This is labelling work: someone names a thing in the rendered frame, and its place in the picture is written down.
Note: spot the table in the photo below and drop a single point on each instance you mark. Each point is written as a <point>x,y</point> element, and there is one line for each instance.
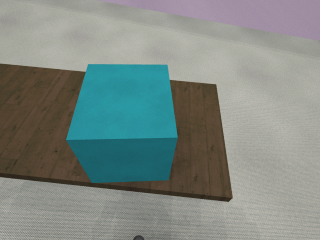
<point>37,105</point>

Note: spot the carton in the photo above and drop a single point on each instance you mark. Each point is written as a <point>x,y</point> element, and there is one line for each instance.
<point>123,128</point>

